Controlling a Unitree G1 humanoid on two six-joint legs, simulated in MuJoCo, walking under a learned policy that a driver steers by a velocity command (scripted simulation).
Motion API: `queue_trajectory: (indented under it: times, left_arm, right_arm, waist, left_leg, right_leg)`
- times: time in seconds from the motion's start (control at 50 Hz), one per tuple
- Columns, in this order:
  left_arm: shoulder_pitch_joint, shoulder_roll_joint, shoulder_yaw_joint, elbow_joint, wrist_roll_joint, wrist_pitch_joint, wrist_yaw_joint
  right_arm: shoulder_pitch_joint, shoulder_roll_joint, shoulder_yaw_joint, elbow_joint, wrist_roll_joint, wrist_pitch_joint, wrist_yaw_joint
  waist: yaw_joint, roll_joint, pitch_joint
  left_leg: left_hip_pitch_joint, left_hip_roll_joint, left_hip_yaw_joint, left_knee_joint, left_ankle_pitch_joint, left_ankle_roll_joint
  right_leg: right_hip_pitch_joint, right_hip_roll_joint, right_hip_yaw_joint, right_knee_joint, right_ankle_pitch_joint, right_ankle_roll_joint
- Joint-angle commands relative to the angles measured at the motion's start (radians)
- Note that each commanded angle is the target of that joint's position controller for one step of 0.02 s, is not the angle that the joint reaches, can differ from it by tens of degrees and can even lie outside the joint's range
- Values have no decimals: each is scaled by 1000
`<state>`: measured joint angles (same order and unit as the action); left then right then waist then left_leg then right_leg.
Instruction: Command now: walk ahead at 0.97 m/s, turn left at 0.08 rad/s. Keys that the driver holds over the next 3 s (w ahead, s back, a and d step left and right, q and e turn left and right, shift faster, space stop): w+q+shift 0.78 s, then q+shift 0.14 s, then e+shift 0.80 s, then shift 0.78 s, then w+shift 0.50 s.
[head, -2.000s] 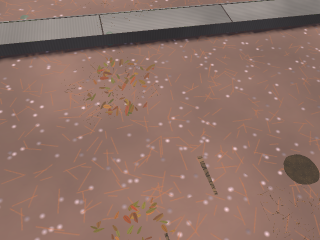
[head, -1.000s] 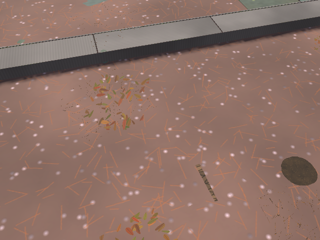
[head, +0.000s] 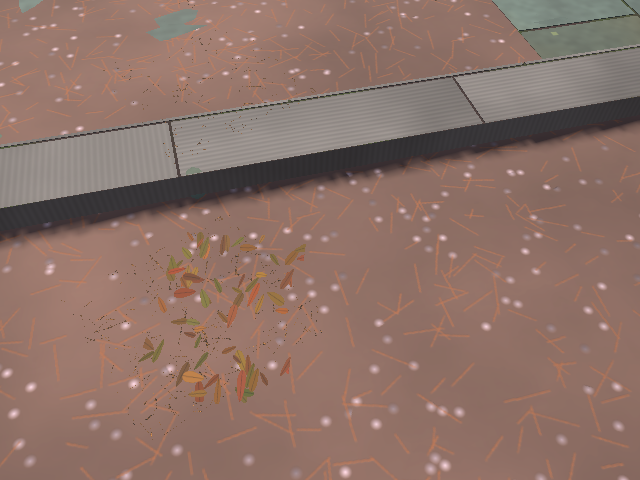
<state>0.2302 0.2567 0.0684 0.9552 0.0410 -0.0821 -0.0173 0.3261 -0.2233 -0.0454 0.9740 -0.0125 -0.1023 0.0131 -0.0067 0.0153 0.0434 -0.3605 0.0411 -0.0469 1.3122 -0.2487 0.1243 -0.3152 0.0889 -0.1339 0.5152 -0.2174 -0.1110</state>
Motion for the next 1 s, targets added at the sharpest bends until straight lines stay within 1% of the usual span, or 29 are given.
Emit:
queue_trajectory:
  times: [0.02,0.1,0.14,0.2,0.26,0.3,0.32,0.34,0.36,0.38,0.4,0.42,0.44,0.48,0.52,0.58,0.66,0.7,0.72,0.74,0.76,0.78,0.8,0.82,0.84,0.86,0.9,0.94,1.0]
  left_arm:
    - [71,15,-6,6,-11,-38,7]
    - [120,47,-8,11,-20,-67,1]
    - [149,35,-19,13,-29,-78,-1]
    - [232,70,-25,33,-40,-88,16]
    - [253,147,-15,17,-22,-60,59]
    - [196,204,4,-13,2,-20,81]
    - [131,221,14,-36,9,-5,81]
    - [86,188,14,-46,14,-7,60]
    - [135,41,-18,-148,-11,-33,37]
    - [67,67,-33,-211,-27,-58,34]
    - [-5,98,-35,-225,-18,-75,28]
    - [-16,99,-34,-228,-11,-79,23]
    - [-31,89,-39,-234,10,-65,21]
    - [-17,70,-48,-246,40,-16,11]
    - [-123,63,-58,-308,40,5,3]
    - [-285,45,-76,-382,10,2,-10]
    - [-329,77,-72,-417,-11,-5,-1]
    - [-208,150,-44,-388,-13,-10,17]
    - [-52,197,-21,-353,-19,-16,31]
    - [168,247,3,-300,-15,-17,50]
    - [358,300,21,-263,19,-19,68]
    - [226,372,37,-280,46,-17,50]
    - [102,244,27,-316,35,-9,39]
    - [42,147,1,-316,27,-7,35]
    - [44,111,-9,-291,33,-8,32]
    - [81,98,-17,-260,24,-13,34]
    - [134,75,-24,-203,-11,-29,22]
    - [108,81,-23,-190,-30,-38,19]
    - [10,121,-14,-192,-30,-46,11]
  right_arm:
    - [14,-9,5,-81,-23,20,26]
    - [-190,-30,16,-171,-14,44,40]
    - [-272,-32,24,-201,-4,37,50]
    - [-370,-21,38,-236,2,29,59]
    - [-299,-87,24,-208,-7,31,52]
    - [-24,-165,-8,-138,-4,37,43]
    - [193,-208,-34,-77,-4,42,32]
    - [252,-240,-61,-56,2,53,13]
    - [145,-334,-84,-76,-31,68,9]
    - [138,-331,-92,-94,-17,73,9]
    - [105,-257,-82,-95,-11,70,0]
    - [68,-204,-70,-88,-10,68,-3]
    - [43,-189,-63,-91,-7,57,-8]
    - [14,-162,-46,-103,7,31,-16]
    - [12,-202,-52,-120,13,9,-11]
    - [60,-226,-66,-125,14,1,-3]
    - [118,-253,-82,-122,23,7,3]
    - [97,-288,-90,-134,16,7,-6]
    - [55,-327,-98,-145,9,6,-5]
    - [-14,-311,-93,-167,-2,-1,-1]
    - [-30,-139,-48,-206,-10,-9,-3]
    - [140,-80,-18,-275,61,-1,-7]
    - [59,-176,-23,-230,25,24,-23]
    - [-21,-200,-32,-229,7,39,-17]
    - [-57,-193,-35,-227,-3,51,-10]
    - [-85,-173,-36,-241,-17,65,1]
    - [-110,-125,-25,-282,-22,95,14]
    - [-184,-100,-10,-339,-28,98,31]
    - [-191,-72,18,-351,-21,75,64]
  waist:
    - [-40,-22,7]
    - [-19,-33,129]
    - [0,-24,137]
    - [27,-31,131]
    - [-22,-117,11]
    - [-171,-158,-143]
    - [-273,-158,-214]
    - [-280,-59,-198]
    - [-92,263,-216]
    - [-126,125,-325]
    - [-108,-33,-185]
    - [-47,-113,-76]
    - [-7,-131,-25]
    - [55,-129,22]
    - [46,-94,69]
    - [-21,-26,82]
    - [-76,36,10]
    - [-14,48,-95]
    - [83,55,-187]
    - [207,49,-286]
    - [235,-154,-397]
    - [58,-494,-512]
    - [66,-251,-336]
    - [69,-111,-196]
    - [58,-21,-122]
    - [47,-17,-90]
    - [18,-125,-66]
    - [1,-149,-43]
    - [-51,-147,-47]
  left_leg:
    - [-269,89,-57,-9,17,-17]
    - [-366,80,6,-229,210,-36]
    - [-283,48,95,-410,349,-25]
    - [-207,0,189,-610,484,13]
    - [-131,-123,269,-674,372,44]
    - [133,-184,257,-671,241,80]
    - [335,-155,181,-726,190,125]
    - [488,-85,66,-730,86,158]
    - [774,144,-429,-727,191,334]
    - [835,220,-712,-946,-76,407]
    - [685,209,-690,-1059,-173,341]
    - [502,176,-608,-1098,-128,288]
    - [368,130,-534,-1099,-27,264]
    - [164,51,-416,-1119,46,241]
    - [6,-10,-344,-1166,117,230]
    - [-40,-71,-284,-1165,335,166]
    - [172,-42,-309,-1088,581,96]
    - [267,-36,-326,-893,818,45]
    - [252,-40,-328,-697,847,25]
    - [129,-76,-304,-446,744,10]
    - [-65,-139,-228,-92,13,21]
    - [-323,-191,-119,130,-273,-5]
    - [-401,-89,-83,149,-152,-3]
    - [-392,-47,-52,84,-71,-21]
    - [-365,-25,-36,58,-70,-43]
    - [-354,-3,-29,35,-98,-53]
    - [-374,18,-8,-30,-136,-66]
    - [-355,4,16,-169,-68,-71]
    - [-45,-67,74,-605,213,-68]
  right_leg:
    - [121,-294,408,-386,-233,-101]
    - [39,-224,135,-484,60,-30]
    - [29,-179,15,-499,299,13]
    - [181,-218,-52,-517,673,52]
    - [450,-255,-102,-292,1277,103]
    - [459,-288,-96,117,1443,110]
    - [360,-299,-78,422,1347,96]
    - [137,-179,-72,795,626,77]
    - [-398,-19,30,1175,-297,139]
    - [-557,-48,220,1203,-235,112]
    - [-575,-109,245,1071,-136,87]
    - [-519,-146,231,952,-94,83]
    - [-463,-167,231,898,-108,99]
    - [-372,-207,213,789,-129,143]
    - [-313,-218,158,590,-78,175]
    - [-193,-179,114,265,214,175]
    - [-85,-110,116,37,329,134]
    - [86,-64,137,-12,234,116]
    - [250,-71,148,-2,159,108]
    - [484,-136,180,39,60,97]
    - [703,-383,417,39,-238,89]
    - [796,-617,1039,-215,-422,-20]
    - [639,-556,951,-248,-464,-31]
    - [499,-501,707,-213,-203,-26]
    - [401,-466,544,-188,168,-25]
    - [348,-432,400,-170,444,-17]
    - [314,-413,256,-162,689,11]
    - [241,-375,164,-218,766,16]
    - [52,-258,3,-264,720,33]
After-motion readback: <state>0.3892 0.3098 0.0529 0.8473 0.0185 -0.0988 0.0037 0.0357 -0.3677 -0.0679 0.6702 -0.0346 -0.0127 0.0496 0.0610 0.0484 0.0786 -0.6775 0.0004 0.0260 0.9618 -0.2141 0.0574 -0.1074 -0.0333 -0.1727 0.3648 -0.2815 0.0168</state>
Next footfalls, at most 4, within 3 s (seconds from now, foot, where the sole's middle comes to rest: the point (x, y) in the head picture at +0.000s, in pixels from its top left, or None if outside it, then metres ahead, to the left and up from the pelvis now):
0.34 left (289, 456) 0.52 0.08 -0.76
0.74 right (299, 270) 0.99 0.07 -0.76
1.12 left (166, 246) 1.06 0.41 -0.76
1.52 right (257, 222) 1.15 0.18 -0.76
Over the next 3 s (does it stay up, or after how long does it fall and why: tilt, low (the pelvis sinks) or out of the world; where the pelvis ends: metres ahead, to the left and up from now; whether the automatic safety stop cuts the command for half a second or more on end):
stays up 1.15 0.32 0.01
